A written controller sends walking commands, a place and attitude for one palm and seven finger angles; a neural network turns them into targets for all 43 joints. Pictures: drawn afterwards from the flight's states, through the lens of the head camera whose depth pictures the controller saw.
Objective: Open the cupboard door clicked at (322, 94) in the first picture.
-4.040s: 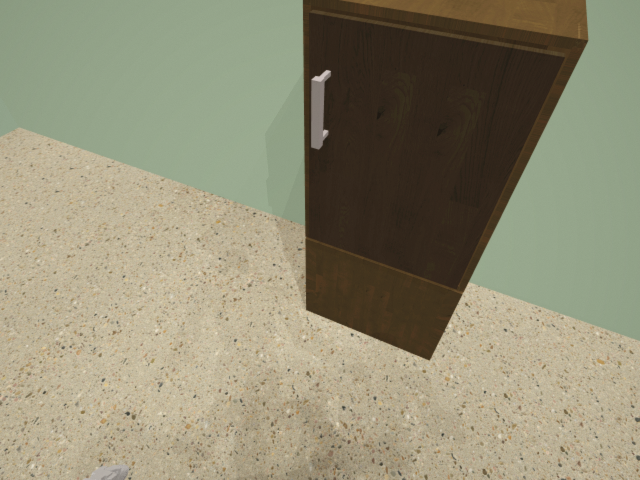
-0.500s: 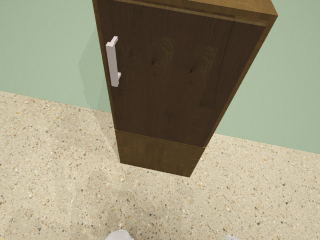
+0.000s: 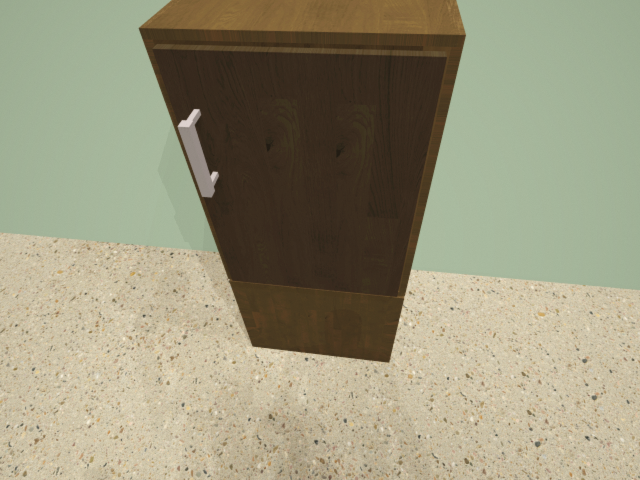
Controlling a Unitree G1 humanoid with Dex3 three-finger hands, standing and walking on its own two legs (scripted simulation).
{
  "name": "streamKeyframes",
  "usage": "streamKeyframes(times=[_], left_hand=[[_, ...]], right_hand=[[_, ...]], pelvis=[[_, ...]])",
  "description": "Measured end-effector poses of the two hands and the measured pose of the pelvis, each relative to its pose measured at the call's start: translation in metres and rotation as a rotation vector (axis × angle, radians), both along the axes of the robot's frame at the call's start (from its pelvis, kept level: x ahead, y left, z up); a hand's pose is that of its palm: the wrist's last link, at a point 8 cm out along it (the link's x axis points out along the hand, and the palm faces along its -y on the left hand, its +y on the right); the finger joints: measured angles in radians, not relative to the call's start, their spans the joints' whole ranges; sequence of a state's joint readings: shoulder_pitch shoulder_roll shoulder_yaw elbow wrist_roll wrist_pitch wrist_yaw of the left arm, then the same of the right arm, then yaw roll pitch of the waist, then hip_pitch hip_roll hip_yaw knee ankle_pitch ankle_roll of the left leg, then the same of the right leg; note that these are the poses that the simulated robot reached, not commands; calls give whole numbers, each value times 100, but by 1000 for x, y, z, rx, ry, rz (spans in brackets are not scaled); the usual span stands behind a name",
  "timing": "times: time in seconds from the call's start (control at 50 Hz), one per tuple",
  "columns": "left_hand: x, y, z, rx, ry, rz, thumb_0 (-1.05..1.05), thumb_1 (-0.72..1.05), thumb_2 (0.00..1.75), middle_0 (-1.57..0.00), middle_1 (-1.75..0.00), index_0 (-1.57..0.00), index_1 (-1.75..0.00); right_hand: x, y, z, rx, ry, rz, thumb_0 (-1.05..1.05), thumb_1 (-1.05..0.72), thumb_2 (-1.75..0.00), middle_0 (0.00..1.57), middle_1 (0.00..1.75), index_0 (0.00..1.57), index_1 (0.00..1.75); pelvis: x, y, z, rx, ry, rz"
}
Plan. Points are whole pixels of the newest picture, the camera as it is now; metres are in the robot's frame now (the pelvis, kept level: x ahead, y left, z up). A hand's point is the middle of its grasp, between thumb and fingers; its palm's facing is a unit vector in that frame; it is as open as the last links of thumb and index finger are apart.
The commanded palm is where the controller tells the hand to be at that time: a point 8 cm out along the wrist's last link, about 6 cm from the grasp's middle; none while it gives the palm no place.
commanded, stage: come to a stop and stand still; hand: left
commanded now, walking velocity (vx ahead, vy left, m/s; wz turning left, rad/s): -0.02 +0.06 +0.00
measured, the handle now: (201, 154) +0.61 +0.25 +0.07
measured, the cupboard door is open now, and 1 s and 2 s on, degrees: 0 0 0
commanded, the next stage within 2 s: look again from close up in 0.72 s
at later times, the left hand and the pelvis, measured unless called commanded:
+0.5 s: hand out of the picture -0.01 +0.22 -0.19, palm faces +0.04 -0.99 -0.15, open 7.4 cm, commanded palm none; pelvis -0.01 +0.06 +0.00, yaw -1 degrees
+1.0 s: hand out of the picture -0.03 +0.22 -0.18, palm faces +0.01 -0.98 -0.20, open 7.4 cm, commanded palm none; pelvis -0.02 +0.05 -0.01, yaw +0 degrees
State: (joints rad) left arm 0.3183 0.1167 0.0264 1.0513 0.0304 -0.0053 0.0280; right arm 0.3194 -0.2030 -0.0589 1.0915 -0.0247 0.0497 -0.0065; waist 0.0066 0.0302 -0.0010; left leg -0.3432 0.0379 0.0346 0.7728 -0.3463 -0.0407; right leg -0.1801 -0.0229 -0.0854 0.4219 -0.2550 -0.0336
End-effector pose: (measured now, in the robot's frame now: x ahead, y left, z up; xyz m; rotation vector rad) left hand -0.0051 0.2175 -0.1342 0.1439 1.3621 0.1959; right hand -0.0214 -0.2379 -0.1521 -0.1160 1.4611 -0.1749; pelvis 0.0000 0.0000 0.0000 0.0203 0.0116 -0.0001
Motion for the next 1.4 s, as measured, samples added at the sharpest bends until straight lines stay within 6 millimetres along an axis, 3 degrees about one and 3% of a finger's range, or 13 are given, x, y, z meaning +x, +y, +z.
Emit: streamKeyframes(times=[0.08,0.2,0.4,0.5,0.62,0.82,0.92,1.08,1.22,1.4], left_hand=[[-10,10,-7,-8,22,35,2,92,90,-21,-30,-20,-29],[-20,29,-22,-37,66,58,1,91,90,-20,-30,-20,-29],[-8,44,-23,-69,42,4,1,91,90,-20,-29,-20,-29],[-6,53,-23,-64,38,-11,1,91,90,-20,-29,-20,-29],[-10,59,-20,-56,52,-18,1,91,90,-20,-29,-20,-29],[-25,54,-17,-49,93,-19,1,91,90,-20,-29,-19,-29],[-29,51,-19,-33,74,-41,1,91,90,-20,-29,-20,-29],[-26,48,-15,-12,25,-25,1,91,90,-20,-29,-20,-29],[-19,38,-14,-12,-4,-36,1,91,90,-20,-29,-20,-29],[-21,26,-14,-24,0,-36,1,91,90,-20,-29,-20,-29]], right_hand=[[1,11,2,-13,31,33,0,-91,-90,19,30,19,30],[26,39,4,-29,-47,67,0,-91,-90,19,30,19,30],[48,57,14,-62,-154,65,1,-94,-90,20,30,20,30],[38,64,15,-61,-145,58,0,-94,-90,20,30,20,30],[13,74,11,-38,-85,42,0,-93,-90,20,30,20,30],[-24,89,5,17,2,2,0,-91,-90,20,30,20,30],[-24,88,-1,41,-23,33,0,-91,-90,20,30,20,30],[-5,75,-9,37,-96,59,1,-92,-90,20,30,20,30],[4,56,-5,17,-135,58,1,-92,-90,20,30,20,30],[1,41,0,5,-115,63,0,-91,-90,20,30,19,30]], pelvis=[[-2,8,-3,-6,5,16],[-3,26,-7,-19,-10,13],[-4,49,-2,-24,-33,-5],[-6,55,-1,-22,-37,-9],[-9,59,-1,-18,-37,-12],[-11,57,0,-16,-37,-12],[-18,55,-6,-22,-23,0],[-19,49,-9,-16,-39,6],[-22,38,-8,-10,-44,-3],[-25,24,-6,-10,-38,-3]])
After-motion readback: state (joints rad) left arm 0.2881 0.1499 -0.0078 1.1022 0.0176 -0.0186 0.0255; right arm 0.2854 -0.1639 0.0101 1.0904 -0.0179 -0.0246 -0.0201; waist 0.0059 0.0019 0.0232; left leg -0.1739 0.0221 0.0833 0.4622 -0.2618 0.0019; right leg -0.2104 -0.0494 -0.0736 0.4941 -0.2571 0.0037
